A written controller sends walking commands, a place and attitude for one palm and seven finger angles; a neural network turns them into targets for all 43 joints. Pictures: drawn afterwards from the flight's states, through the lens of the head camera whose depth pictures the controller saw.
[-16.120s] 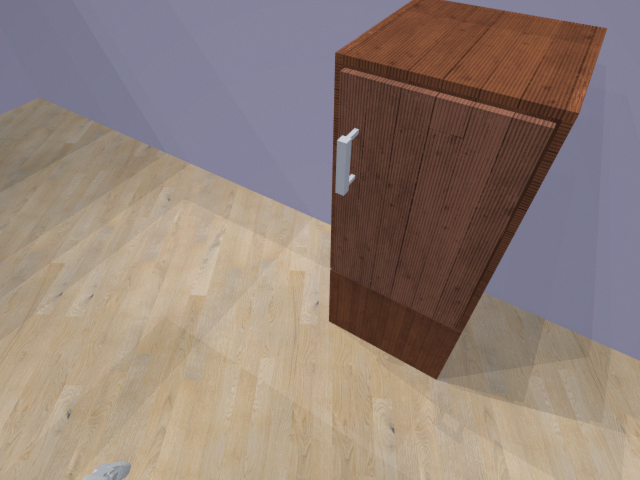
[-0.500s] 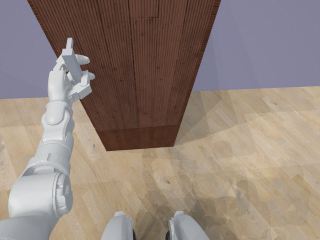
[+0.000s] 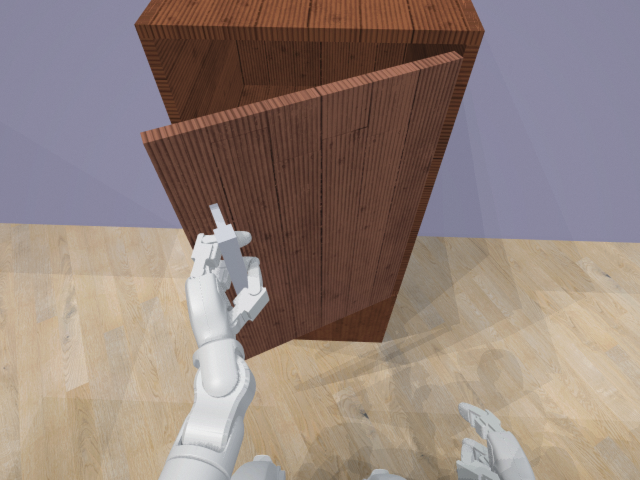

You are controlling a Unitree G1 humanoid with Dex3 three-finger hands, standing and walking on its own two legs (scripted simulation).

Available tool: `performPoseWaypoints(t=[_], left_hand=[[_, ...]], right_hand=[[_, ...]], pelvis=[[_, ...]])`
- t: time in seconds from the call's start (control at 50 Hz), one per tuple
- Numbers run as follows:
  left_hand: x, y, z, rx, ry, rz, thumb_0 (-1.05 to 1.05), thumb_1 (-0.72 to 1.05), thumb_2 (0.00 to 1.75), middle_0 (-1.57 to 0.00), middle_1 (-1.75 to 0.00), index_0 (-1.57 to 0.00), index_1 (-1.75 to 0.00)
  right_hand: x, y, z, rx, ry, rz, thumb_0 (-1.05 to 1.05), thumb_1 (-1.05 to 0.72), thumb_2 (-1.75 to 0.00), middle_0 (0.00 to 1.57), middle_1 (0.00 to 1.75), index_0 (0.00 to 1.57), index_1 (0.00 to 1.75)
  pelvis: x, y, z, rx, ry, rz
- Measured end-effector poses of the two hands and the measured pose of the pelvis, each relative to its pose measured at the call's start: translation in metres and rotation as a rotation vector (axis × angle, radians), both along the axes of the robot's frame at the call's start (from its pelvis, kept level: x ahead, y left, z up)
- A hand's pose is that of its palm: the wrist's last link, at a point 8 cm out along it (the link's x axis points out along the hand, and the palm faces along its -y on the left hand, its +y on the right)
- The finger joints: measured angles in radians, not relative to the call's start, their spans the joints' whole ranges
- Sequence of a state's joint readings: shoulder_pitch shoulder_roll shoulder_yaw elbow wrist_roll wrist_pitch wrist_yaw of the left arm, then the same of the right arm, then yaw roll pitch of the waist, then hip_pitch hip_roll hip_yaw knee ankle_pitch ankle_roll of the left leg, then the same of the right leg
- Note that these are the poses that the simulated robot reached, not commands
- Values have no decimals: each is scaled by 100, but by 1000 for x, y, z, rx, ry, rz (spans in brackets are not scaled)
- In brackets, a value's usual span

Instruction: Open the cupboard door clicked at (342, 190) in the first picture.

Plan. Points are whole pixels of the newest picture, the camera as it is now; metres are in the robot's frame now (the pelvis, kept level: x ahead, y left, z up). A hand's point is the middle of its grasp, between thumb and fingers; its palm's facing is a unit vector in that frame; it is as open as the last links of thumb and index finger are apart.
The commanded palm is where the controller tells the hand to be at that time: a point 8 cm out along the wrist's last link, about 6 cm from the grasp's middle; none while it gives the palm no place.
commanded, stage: pull the door open along its arc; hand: left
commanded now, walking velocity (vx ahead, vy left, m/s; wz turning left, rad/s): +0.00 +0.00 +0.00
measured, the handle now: (230, 253) +0.38 +0.13 +0.06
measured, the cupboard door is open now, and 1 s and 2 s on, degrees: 27 43 45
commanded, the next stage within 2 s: open thumb and fingers to let go in 0.40 s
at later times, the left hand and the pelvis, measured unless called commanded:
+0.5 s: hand (311, 349) +0.26 +0.02 +0.06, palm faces +0.25 -0.97 -0.04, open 6.0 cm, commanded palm +0.22 +0.07 +0.06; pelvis +0.01 -0.04 +0.01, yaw +3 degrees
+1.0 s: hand (295, 347) +0.26 +0.04 +0.05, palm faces +0.33 -0.94 -0.02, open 12.3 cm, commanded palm +0.22 +0.07 +0.06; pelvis -0.01 -0.03 +0.00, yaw +4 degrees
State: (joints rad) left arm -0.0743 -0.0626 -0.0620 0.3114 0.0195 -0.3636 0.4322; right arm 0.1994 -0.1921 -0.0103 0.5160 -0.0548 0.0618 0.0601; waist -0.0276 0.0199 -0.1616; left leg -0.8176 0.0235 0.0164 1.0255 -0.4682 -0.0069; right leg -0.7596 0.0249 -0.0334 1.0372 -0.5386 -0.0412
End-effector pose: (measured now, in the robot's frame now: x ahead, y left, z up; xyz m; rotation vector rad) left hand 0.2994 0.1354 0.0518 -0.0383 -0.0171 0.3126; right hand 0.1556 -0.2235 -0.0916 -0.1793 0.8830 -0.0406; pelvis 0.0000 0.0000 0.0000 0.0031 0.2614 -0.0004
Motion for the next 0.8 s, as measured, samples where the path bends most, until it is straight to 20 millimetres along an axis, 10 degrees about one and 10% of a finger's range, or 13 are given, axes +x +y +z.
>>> performPoseWaypoints(t=[0.44,0.8], left_hand=[[-71,-65,10,45,106,-68,3,68,72,-31,-131,-38,-135],[-74,-55,7,45,67,48,2,33,65,-35,-128,-37,-130]], right_hand=[[16,-21,12,46,-119,33,1,-90,-90,20,30,20,30],[16,-28,2,25,-121,65,2,-90,-90,20,30,20,30]], pelvis=[[6,-37,7,26,-60,41],[-6,-44,0,33,-48,62]])
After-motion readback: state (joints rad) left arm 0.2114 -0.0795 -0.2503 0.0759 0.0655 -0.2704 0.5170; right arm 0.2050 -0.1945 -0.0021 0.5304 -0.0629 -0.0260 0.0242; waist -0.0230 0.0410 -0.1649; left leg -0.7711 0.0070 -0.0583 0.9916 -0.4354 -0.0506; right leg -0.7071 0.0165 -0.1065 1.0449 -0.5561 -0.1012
